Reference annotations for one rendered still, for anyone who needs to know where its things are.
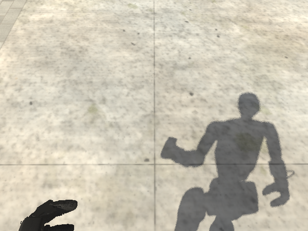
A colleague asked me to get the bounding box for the robot left hand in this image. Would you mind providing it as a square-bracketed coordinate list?
[18, 199, 78, 231]

